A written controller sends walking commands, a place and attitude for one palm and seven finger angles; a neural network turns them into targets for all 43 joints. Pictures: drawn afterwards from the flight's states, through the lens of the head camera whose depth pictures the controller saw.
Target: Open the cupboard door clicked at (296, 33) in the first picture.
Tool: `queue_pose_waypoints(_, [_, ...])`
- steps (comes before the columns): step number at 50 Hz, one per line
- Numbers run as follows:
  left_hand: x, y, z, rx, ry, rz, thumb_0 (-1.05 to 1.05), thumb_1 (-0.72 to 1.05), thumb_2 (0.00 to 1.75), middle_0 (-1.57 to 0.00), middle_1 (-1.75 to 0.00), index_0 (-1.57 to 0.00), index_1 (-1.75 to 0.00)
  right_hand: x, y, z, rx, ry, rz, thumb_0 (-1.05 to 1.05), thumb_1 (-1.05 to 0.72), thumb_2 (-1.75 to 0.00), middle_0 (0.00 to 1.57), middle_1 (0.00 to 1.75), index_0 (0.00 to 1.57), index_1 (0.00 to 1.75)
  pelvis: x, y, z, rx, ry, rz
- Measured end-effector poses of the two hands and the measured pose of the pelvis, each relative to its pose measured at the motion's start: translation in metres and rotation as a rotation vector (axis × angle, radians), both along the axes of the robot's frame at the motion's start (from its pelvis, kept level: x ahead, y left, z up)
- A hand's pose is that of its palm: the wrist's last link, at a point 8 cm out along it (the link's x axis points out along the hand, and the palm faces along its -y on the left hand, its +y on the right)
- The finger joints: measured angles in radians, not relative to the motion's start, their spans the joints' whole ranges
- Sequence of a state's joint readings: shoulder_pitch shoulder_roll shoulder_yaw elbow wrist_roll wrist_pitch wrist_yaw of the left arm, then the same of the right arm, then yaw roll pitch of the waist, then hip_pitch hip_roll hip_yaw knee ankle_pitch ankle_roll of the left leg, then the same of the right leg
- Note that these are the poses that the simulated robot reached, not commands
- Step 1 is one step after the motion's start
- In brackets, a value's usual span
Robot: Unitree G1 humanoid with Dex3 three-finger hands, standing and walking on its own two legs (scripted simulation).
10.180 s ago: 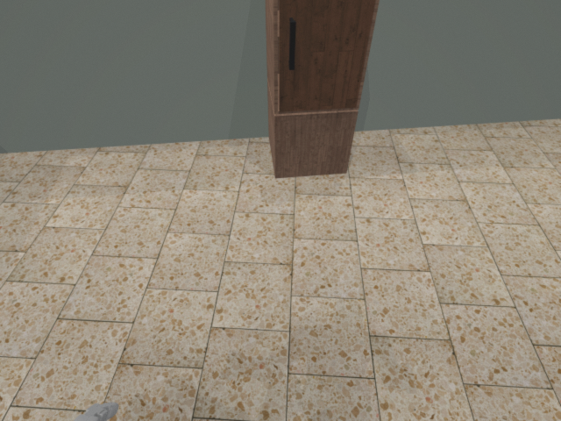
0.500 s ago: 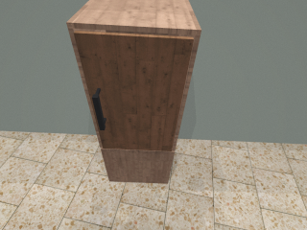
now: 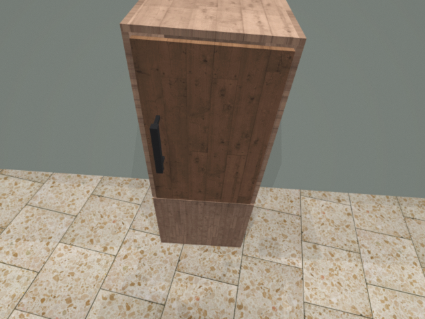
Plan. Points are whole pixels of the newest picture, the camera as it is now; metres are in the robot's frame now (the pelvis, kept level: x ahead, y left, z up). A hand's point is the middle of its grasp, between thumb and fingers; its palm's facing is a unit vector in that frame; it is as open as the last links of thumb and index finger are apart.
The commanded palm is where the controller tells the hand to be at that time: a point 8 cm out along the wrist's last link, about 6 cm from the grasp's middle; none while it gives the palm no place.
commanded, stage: look again from close up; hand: left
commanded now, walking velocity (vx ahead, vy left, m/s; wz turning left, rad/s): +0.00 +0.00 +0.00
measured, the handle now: (158, 145) +0.57 +0.19 -0.04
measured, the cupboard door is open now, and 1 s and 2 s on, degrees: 0 0 0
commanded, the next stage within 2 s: shuffle to correct the standing spot in 0.16 s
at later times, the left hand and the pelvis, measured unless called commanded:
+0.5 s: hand out of the picture -0.09 +0.17 -0.17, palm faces +0.05 -0.98 -0.17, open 7.4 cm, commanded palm none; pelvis -0.02 +0.00 +0.01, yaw +0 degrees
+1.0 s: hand out of the picture +0.06 +0.19 -0.17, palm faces -0.02 -0.98 -0.19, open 7.3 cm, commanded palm none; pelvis +0.02 +0.01 +0.01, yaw -2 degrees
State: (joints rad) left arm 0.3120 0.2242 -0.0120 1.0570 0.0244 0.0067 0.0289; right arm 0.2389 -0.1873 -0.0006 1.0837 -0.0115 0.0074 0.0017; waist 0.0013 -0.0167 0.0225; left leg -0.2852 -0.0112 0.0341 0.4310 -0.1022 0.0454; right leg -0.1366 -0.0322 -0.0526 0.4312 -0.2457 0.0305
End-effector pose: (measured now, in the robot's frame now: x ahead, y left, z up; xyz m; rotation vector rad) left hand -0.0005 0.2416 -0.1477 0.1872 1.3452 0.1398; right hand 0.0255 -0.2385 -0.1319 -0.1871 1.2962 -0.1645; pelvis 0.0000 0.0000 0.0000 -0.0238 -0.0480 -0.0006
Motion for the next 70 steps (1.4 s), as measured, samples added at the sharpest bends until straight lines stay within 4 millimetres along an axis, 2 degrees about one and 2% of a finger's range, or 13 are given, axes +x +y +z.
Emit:
queue_pose_waypoints(12, [-0.05,-0.006,-0.002,-0.03,0.105,0.036,0.01,0.91,0.9,-0.2,-0.3,-0.2,-0.3,-0.014,0.02,-0.004,0.02,0.027,-0.031,0.01,-0.91,-0.9,0.2,0.29,0.2,0.3,-0.007,0.012,0.0,0.005,0.011,-0.003])
queue_pose_waypoints(27, [-0.103,-0.031,0.009,-0.048,0.18,0.123,0.01,0.91,0.9,-0.2,-0.3,-0.2,-0.3,-0.043,0.019,-0.009,0.054,0.083,-0.06,0.01,-0.91,-0.9,0.2,0.29,0.2,0.3,-0.017,0.001,0.005,0.015,0.022,0.01])
queue_pose_waypoints(32, [-0.117,-0.041,0.002,-0.072,0.22,0.153,0.01,0.91,0.9,-0.2,-0.3,-0.2,-0.3,-0.042,0.017,-0.006,0.046,0.058,-0.082,0.01,-0.91,-0.9,0.2,0.29,0.19,0.3,-0.016,0.001,0.002,0.016,0.028,-0.002])
queue_pose_waypoints(36, [-0.098,-0.037,-0.015,-0.109,0.188,0.128,0.01,0.91,0.9,-0.2,-0.3,-0.2,-0.3,-0.043,0.025,-0.01,0.021,0.02,-0.087,0.01,-0.91,-0.9,0.2,0.29,0.19,0.3,-0.009,0.011,-0.008,-0.011,0.033,0.004])
queue_pose_waypoints(39, [-0.071,-0.03,-0.023,-0.125,0.148,0.098,0.01,0.91,0.9,-0.2,-0.3,-0.2,-0.3,-0.052,0.035,-0.012,0.011,0.034,-0.098,0.01,-0.91,-0.9,0.2,0.29,0.19,0.3,-0.007,0.016,-0.012,0.004,0.031,-0.008])
queue_pose_waypoints(44, [-0.004,-0.018,-0.008,-0.109,0.033,0.028,0.01,0.91,0.9,-0.2,-0.3,-0.2,-0.3,-0.074,0.052,-0.001,0.038,0.099,-0.141,0.01,-0.91,-0.9,0.2,0.29,0.19,0.3,0.004,0.016,0.002,0.019,0.046,-0.026])
queue_pose_waypoints(49, [0.046,-0.002,0.006,-0.038,-0.024,-0.011,0.03,0.94,0.9,-0.2,-0.3,-0.2,-0.3,-0.088,0.06,0.004,0.072,0.176,-0.176,0.01,-0.91,-0.9,0.2,0.29,0.2,0.3,0.018,0.009,0.008,0.022,0.057,-0.033])
queue_pose_waypoints(52, [0.074,-0.005,0.011,-0.011,-0.052,-0.031,0.02,0.94,0.9,-0.19,-0.3,-0.2,-0.3,-0.09,0.059,0.001,0.094,0.223,-0.185,0.01,-0.91,-0.9,0.2,0.29,0.2,0.3,0.025,0.002,0.007,0.024,0.057,-0.031])
queue_pose_waypoints(56, [0.104,-0.021,0.007,0.011,-0.106,-0.05,0.02,0.93,0.9,-0.19,-0.3,-0.2,-0.3,-0.085,0.048,-0.013,0.126,0.264,-0.197,0.01,-0.91,-0.9,0.2,0.29,0.2,0.3,0.038,-0.013,-0.004,0.05,0.052,-0.033])
queue_pose_waypoints(59, [0.114,-0.038,0.007,-0.001,-0.112,-0.06,0.01,0.92,0.9,-0.19,-0.3,-0.2,-0.3,-0.071,0.036,-0.021,0.128,0.259,-0.199,0.01,-0.91,-0.9,0.2,0.29,0.2,0.3,0.042,-0.017,-0.006,0.023,0.049,-0.025])
queue_pose_waypoints(63, [0.122,-0.044,0.005,-0.013,-0.152,-0.035,0.0,0.94,0.9,-0.2,-0.3,-0.2,-0.3,-0.043,0.021,-0.025,0.096,0.215,-0.162,0.01,-0.91,-0.9,0.2,0.29,0.19,0.3,0.04,-0.016,-0.008,0.011,0.047,0.001])
queue_pose_waypoints(67, [0.117,-0.037,-0.002,-0.039,-0.176,0.001,0.0,0.93,0.9,-0.2,-0.3,-0.2,-0.3,-0.013,0.011,-0.021,0.035,0.14,-0.107,0.01,-0.91,-0.9,0.2,0.29,0.19,0.3,0.029,-0.006,-0.011,0.003,0.042,0.015])
queue_pose_waypoints(70, [0.107,-0.022,-0.008,-0.047,-0.169,0.025,-0.01,0.94,0.9,-0.2,-0.3,-0.21,-0.3,0.003,0.011,-0.012,-0.004,0.063,-0.089,0.01,-0.91,-0.9,0.2,0.29,0.19,0.3,0.022,0.003,-0.011,0.025,0.031,0.0])
